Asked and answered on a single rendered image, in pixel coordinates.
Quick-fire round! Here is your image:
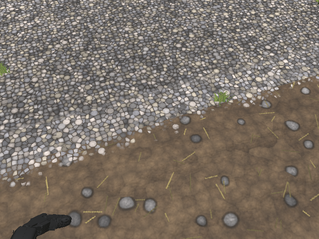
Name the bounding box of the left robot hand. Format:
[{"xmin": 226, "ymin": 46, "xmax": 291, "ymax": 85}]
[{"xmin": 10, "ymin": 213, "xmax": 72, "ymax": 239}]

